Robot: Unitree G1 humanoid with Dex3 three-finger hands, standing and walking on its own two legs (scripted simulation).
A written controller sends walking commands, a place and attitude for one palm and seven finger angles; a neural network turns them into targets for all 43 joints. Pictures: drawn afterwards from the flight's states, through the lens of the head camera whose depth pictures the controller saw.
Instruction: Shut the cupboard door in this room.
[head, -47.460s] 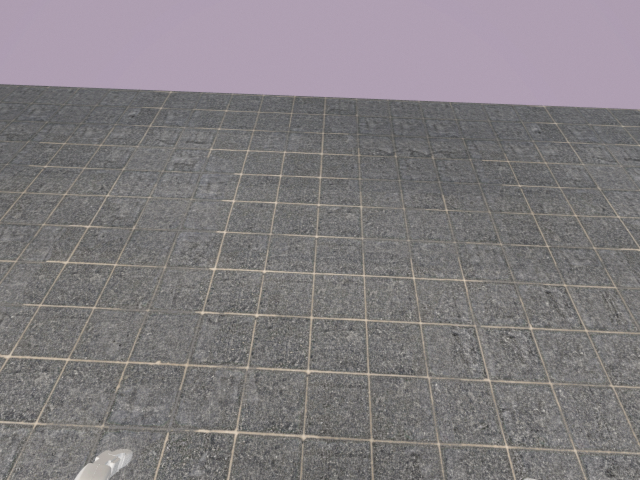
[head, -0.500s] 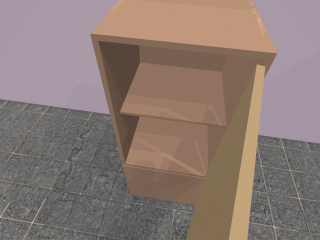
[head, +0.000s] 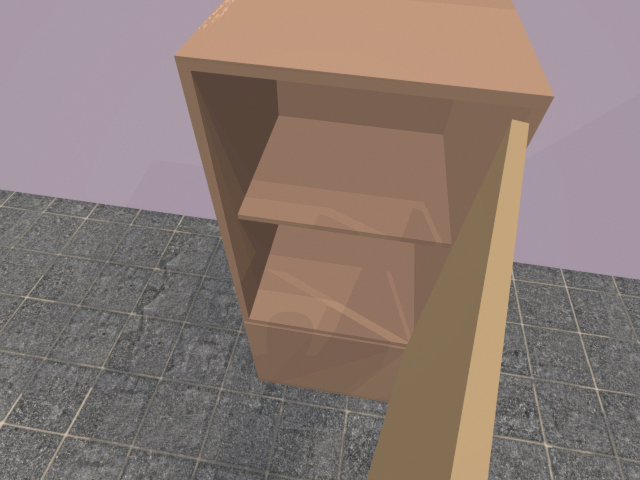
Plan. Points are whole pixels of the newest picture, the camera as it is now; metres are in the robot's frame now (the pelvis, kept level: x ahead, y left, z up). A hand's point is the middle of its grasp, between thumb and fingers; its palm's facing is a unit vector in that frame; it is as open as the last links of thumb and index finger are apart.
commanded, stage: turn or walk to find it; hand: left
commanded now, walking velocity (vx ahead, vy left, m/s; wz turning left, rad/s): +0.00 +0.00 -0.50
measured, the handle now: out of the picture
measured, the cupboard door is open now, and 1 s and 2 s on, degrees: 76 77 77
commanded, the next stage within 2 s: stand and wait in 0.16 s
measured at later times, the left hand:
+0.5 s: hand out of the picture +0.05 +0.17 -0.18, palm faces -0.01 -0.98 -0.21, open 7.3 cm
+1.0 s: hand out of the picture -0.02 +0.17 -0.18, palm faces +0.05 -0.98 -0.17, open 7.4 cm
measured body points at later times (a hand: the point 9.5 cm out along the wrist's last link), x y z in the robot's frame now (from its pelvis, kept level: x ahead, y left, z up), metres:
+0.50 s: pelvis -0.01 -0.01 +0.00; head +0.01 -0.02 +0.44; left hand +0.05 +0.22 -0.16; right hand +0.00 -0.24 -0.16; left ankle -0.01 +0.13 -0.74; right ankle -0.06 -0.11 -0.74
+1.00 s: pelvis +0.00 +0.00 +0.00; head +0.02 +0.00 +0.45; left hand -0.02 +0.22 -0.16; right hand +0.01 -0.23 -0.16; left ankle -0.01 +0.13 -0.74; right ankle -0.06 -0.11 -0.74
